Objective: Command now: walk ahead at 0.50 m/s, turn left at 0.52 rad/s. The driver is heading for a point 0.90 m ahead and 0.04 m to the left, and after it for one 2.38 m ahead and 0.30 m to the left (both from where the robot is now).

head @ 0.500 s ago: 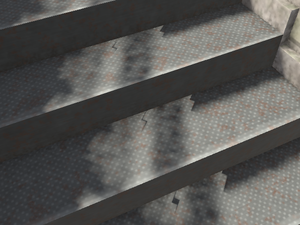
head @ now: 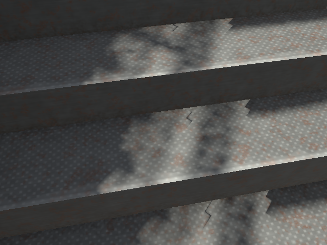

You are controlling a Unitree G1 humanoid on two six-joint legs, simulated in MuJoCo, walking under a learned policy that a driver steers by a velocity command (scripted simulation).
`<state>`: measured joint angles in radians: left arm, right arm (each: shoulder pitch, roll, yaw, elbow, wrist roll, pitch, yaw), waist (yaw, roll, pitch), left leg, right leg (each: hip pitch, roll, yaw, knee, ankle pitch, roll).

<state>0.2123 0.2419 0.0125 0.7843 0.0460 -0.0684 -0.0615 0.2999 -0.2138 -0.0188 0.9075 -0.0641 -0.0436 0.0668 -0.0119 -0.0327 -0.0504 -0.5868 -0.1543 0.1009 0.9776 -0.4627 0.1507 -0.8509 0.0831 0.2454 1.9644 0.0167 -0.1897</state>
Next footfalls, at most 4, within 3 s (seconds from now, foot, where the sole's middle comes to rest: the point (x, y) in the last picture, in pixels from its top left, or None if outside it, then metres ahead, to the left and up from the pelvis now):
0.32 right None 0.41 -0.08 -0.53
0.78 left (91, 161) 0.64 0.26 -0.36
1.34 right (164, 57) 0.96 0.02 -0.19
1.82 left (97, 57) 0.96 0.25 -0.19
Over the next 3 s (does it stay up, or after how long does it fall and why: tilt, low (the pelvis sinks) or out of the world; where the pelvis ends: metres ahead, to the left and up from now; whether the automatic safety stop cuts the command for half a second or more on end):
stays up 0.91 0.16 0.57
